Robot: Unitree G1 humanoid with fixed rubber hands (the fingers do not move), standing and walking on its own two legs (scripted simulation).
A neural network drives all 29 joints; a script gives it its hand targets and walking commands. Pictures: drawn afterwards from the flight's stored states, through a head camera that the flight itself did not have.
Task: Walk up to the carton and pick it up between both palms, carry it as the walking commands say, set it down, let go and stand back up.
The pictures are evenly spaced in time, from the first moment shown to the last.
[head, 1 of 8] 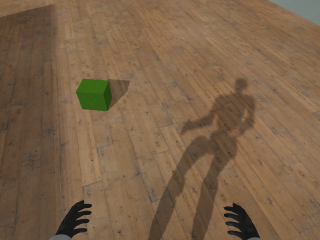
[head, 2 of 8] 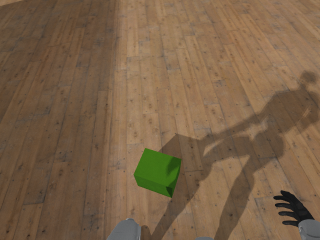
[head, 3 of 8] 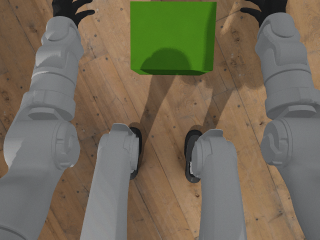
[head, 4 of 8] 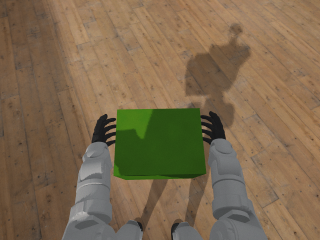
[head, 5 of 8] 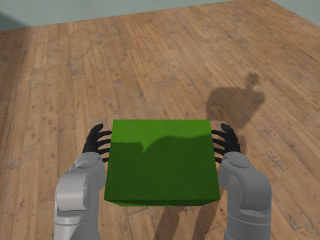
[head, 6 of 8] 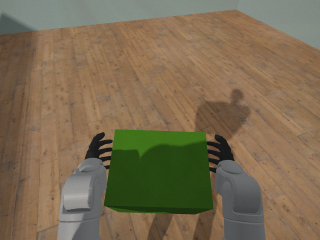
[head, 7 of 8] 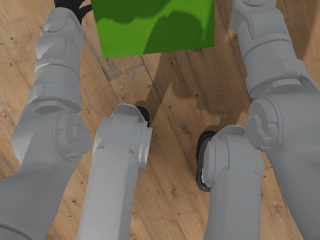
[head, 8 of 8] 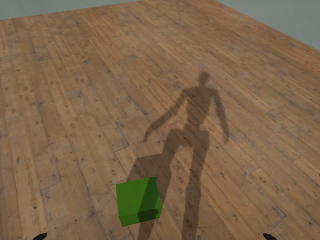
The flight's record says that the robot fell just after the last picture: no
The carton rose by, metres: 0.70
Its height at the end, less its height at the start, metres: +0.00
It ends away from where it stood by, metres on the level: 1.20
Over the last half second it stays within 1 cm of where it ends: yes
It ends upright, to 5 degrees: yes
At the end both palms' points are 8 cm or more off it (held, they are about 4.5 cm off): yes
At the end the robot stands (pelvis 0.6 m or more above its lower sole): yes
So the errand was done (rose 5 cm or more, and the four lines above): yes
